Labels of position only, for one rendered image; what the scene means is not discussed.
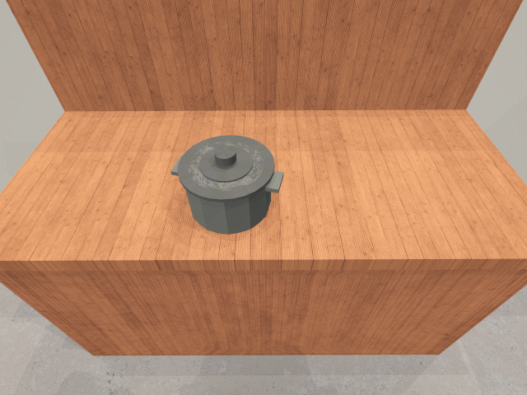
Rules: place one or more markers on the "pot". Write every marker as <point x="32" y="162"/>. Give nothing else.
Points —
<point x="233" y="217"/>

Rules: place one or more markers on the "lid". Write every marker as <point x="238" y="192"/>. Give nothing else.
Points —
<point x="202" y="177"/>

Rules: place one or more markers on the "knob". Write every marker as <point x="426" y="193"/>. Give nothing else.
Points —
<point x="225" y="155"/>

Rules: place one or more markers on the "table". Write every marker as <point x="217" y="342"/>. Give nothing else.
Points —
<point x="398" y="226"/>

